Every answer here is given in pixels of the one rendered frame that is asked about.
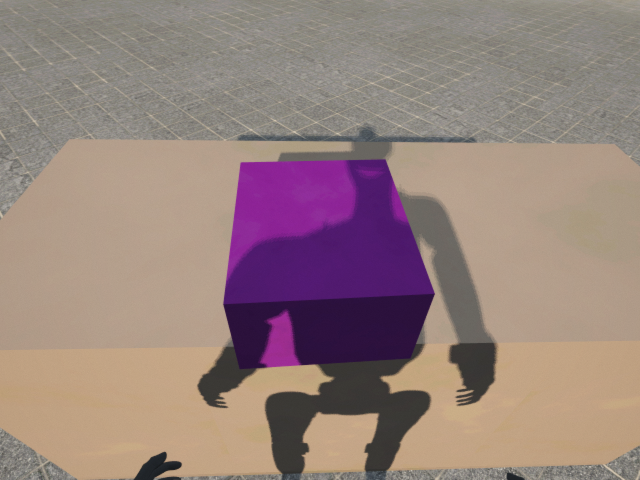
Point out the carton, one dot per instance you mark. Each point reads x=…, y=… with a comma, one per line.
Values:
x=323, y=266

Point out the left robot hand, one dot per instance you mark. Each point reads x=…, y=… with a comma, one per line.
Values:
x=156, y=466

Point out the pedestal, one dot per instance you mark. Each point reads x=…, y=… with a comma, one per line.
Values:
x=115, y=345

